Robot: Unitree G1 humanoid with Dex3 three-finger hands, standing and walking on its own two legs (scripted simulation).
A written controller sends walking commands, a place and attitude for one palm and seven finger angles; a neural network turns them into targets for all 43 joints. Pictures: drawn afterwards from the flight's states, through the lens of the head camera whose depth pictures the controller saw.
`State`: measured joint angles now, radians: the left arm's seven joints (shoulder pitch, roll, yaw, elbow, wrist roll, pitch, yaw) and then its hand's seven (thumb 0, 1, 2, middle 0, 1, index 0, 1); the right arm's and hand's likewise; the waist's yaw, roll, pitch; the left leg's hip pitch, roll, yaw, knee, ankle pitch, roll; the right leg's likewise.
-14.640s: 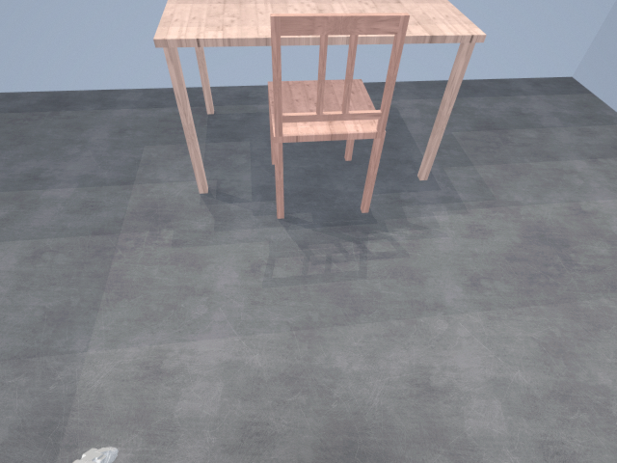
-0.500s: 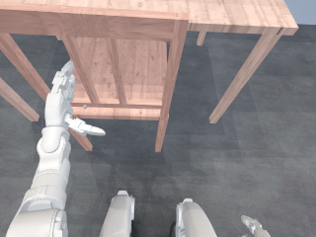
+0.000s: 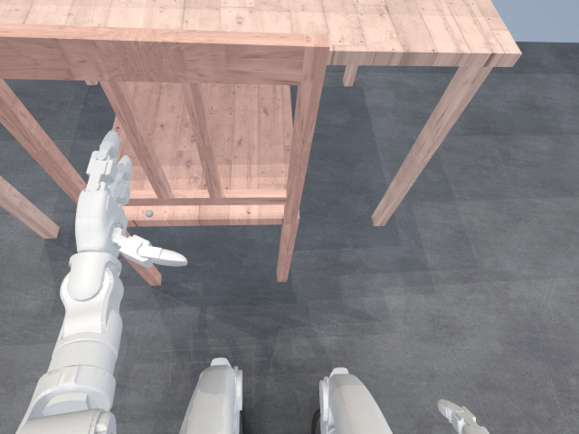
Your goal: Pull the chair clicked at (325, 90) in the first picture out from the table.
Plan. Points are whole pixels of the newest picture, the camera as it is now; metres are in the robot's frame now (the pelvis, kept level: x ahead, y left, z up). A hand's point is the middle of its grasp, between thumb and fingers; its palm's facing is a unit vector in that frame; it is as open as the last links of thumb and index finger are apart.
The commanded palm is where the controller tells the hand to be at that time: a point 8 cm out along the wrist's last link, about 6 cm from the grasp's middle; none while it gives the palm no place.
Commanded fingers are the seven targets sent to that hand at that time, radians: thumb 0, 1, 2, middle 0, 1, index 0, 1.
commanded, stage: aim the fingers beside a spindle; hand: left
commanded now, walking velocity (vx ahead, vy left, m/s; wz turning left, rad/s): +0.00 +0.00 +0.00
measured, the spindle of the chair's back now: (143, 147) +0.52 +0.23 +0.01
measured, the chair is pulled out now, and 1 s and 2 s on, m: -0.02 -0.02 -0.02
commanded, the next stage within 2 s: push the fingers through the gap in 1.48 s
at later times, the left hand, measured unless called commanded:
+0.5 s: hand (149, 229) +0.38 +0.19 +0.02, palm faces +0.07 -1.00 -0.03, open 16.9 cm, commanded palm +0.35 +0.24 +0.03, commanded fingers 0.00 -0.50 0.30 -0.06 -0.08 -0.06 -0.08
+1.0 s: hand (139, 241) +0.36 +0.20 +0.02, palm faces +0.08 -1.00 -0.03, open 16.9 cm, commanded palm +0.33 +0.24 +0.03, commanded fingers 0.00 -0.50 0.30 -0.06 -0.08 -0.06 -0.08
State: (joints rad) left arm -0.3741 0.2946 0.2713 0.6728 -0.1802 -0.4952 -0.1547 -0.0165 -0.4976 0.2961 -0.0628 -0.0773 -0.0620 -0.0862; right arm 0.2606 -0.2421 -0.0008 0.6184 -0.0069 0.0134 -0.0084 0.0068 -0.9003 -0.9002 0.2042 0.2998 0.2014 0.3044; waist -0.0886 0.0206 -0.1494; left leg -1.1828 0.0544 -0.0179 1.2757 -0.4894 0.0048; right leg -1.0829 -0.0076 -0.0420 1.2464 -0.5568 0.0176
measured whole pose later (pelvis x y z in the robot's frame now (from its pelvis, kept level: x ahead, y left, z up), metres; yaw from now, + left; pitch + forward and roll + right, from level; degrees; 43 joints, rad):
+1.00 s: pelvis +0.01 -0.01 +0.00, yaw +1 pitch +22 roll -3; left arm -0.14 0.28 0.26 0.46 -0.23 -0.47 -0.19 -0.02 -0.50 0.30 -0.06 -0.08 -0.06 -0.08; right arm 0.21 -0.24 -0.01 0.60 0.00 -0.04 -0.03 0.01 -0.90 -0.90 0.20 0.30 0.20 0.30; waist -0.07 0.02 -0.16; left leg -1.15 0.06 -0.03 1.27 -0.51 -0.01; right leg -1.04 0.00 -0.06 1.24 -0.59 0.00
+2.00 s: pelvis +0.02 -0.01 +0.00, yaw +0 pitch +23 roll -3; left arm -0.30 0.30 0.29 0.60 -0.20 -0.45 -0.17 -0.02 -0.50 0.30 -0.06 -0.08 -0.06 -0.08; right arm 0.22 -0.24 0.00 0.61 -0.01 -0.01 -0.02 0.01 -0.90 -0.90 0.20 0.30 0.20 0.30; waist -0.08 0.02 -0.16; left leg -1.16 0.06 -0.03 1.27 -0.51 -0.01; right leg -1.06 0.00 -0.05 1.25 -0.58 0.01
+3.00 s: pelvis +0.01 +0.00 -0.01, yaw -1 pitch +26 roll -4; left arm -0.66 0.42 0.41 0.94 -0.13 -0.47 -0.20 -0.02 -0.50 0.30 -0.06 -0.08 -0.06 -0.08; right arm 0.30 -0.25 0.01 0.64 -0.03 0.07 0.00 0.00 -0.90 -0.90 0.20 0.30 0.20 0.30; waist -0.14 0.03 -0.14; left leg -1.25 0.07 -0.02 1.30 -0.51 0.00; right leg -1.15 0.01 -0.04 1.26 -0.57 0.02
